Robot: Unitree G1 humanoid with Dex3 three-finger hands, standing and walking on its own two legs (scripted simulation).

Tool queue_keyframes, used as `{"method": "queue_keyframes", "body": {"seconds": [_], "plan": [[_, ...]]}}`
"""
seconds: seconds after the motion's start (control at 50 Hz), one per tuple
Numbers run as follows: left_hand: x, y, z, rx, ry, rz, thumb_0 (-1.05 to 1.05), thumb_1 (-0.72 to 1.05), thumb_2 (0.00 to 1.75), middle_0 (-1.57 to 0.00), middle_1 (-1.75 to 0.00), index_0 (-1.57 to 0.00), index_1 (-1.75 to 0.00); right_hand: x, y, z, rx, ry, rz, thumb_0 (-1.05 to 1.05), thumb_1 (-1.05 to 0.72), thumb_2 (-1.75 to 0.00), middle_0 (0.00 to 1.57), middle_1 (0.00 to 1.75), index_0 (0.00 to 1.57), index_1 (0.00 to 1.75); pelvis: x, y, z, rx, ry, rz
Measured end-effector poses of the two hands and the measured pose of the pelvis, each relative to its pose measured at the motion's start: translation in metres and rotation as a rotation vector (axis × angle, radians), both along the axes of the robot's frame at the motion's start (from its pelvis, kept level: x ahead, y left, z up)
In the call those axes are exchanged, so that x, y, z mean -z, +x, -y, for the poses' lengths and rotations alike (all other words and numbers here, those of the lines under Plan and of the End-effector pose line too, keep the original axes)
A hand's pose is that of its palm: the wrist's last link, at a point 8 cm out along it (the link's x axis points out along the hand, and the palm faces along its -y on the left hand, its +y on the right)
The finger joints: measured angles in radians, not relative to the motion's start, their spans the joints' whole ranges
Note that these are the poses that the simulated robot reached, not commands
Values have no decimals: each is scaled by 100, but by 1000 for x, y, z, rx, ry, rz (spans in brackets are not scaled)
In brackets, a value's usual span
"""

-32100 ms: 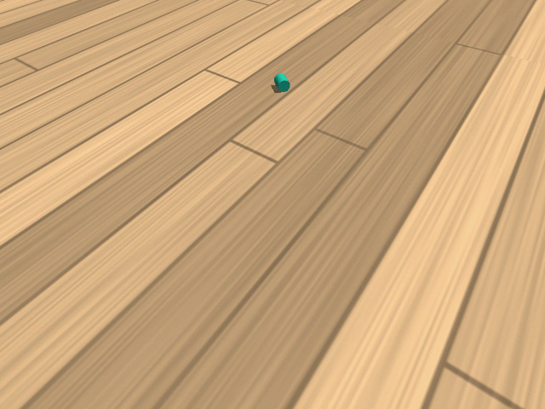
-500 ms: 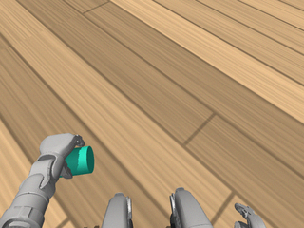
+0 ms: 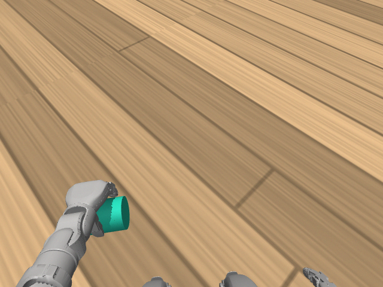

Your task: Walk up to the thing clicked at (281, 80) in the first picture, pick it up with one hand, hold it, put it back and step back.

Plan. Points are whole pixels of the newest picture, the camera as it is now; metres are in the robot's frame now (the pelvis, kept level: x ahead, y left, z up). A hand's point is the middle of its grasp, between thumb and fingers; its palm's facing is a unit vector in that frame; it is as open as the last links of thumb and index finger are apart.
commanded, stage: lift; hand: left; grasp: from above
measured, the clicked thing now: (105, 215) +0.32 +0.22 -0.13
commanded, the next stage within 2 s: hold in 0.02 s
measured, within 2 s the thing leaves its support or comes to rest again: neither
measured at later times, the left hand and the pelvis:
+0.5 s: hand (88, 204) +0.32 +0.23 -0.04, palm faces -0.47 -0.04 -0.88, open 10.0 cm; pelvis +0.02 +0.01 +0.03, yaw +0 degrees
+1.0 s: hand (91, 209) +0.30 +0.21 -0.02, palm faces -0.48 -0.03 -0.87, open 9.9 cm; pelvis +0.01 +0.00 +0.04, yaw -1 degrees
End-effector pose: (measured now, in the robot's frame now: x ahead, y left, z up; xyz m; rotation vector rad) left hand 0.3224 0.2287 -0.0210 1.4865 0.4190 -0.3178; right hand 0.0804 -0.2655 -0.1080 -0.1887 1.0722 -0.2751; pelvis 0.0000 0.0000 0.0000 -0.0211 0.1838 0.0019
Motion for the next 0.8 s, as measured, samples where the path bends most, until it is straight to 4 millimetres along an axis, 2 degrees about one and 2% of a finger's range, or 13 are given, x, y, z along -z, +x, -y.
{"method": "queue_keyframes", "body": {"seconds": [0.16, 0.4, 0.6, 0.8], "plan": [[-16, 3, -2, 9, -6, -27, 0, 6, 25, -88, -6, -86, -13, -14, 15, -5, -1, 10, 28, 1, -90, -89, 21, 30, 20, 30, -13, 10, -3, 3, 4, 31], [-33, 3, -3, 43, 7, -28, 0, 6, 24, -89, -5, -87, -12, -25, 34, -10, -14, 21, 55, 1, -90, -89, 21, 30, 20, 30, -23, 19, -6, 7, 8, 63], [-47, 4, 0, 43, 10, -28, 0, 6, 25, -89, -3, -86, -10, -32, 39, -6, -15, 25, 79, 1, -89, -89, 21, 30, 20, 30, -29, 19, -4, 9, 12, 89], [-53, -5, 9, 63, 1, -40, 0, 6, 25, -90, -1, -87, -9, -36, 41, -2, -21, 27, 97, 1, -90, -89, 21, 30, 20, 30, -32, 15, 1, 11, 18, 111]]}}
